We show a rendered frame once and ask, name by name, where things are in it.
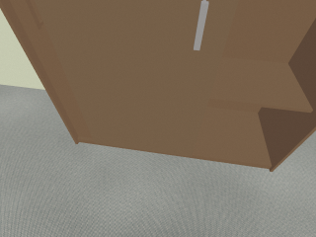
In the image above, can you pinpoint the handle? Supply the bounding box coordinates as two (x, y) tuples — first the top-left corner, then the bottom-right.
(194, 0), (209, 50)
(20, 0), (41, 31)

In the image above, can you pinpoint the wardrobe door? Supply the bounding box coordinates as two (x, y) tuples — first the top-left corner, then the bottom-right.
(10, 0), (92, 138)
(35, 0), (239, 157)

